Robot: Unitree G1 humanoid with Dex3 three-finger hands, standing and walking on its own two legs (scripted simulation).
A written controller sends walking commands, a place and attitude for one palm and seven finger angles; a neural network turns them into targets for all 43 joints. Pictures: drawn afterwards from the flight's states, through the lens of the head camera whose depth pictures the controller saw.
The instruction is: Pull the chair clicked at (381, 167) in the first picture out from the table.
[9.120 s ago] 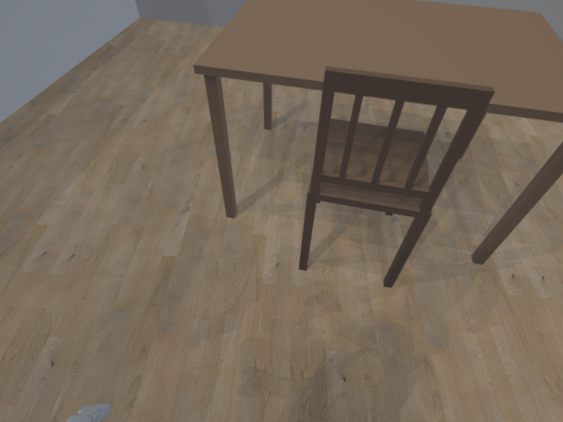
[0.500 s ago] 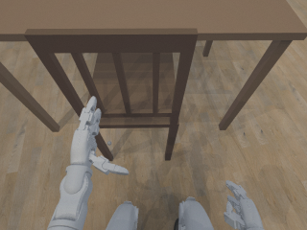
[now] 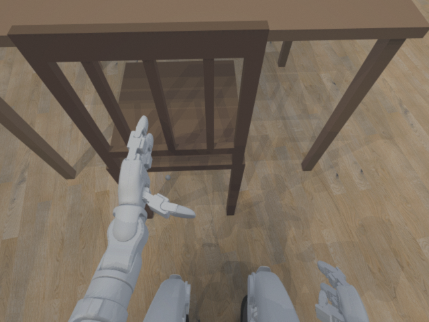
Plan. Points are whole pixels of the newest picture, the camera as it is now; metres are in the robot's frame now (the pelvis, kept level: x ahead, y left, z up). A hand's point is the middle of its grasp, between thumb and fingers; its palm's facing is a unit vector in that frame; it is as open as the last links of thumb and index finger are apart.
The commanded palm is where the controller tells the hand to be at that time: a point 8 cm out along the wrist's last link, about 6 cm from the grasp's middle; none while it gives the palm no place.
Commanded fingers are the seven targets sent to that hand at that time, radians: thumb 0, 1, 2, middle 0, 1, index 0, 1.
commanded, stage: aim the fingers beside a spindle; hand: left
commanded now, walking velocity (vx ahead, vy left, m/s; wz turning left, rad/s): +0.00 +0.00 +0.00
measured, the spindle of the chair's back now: (162, 111) +0.51 +0.12 +0.04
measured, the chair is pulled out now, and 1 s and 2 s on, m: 0.00 0.00 0.00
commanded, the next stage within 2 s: push the fingers through the gap in 0.58 s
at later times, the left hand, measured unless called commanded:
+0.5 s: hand (169, 178) +0.36 +0.09 +0.02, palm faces +0.02 -1.00 -0.03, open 16.9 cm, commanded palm +0.34 +0.15 +0.02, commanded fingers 0.00 -0.50 0.30 -0.06 -0.08 -0.06 -0.08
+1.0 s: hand (171, 167) +0.39 +0.09 +0.03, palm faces +0.02 -1.00 -0.04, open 16.9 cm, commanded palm +0.36 +0.15 +0.03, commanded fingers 0.00 -0.50 0.30 -0.06 -0.08 -0.06 -0.08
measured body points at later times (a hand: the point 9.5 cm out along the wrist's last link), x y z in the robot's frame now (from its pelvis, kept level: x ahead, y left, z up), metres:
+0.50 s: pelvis -0.01 +0.00 +0.00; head +0.10 -0.01 +0.44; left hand +0.36 +0.15 +0.03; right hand +0.15 -0.25 -0.11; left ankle +0.01 +0.14 -0.62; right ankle +0.06 -0.12 -0.62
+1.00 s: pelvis -0.01 +0.00 +0.00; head +0.10 -0.01 +0.43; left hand +0.38 +0.14 +0.03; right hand +0.14 -0.25 -0.12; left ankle +0.01 +0.14 -0.62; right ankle +0.06 -0.12 -0.62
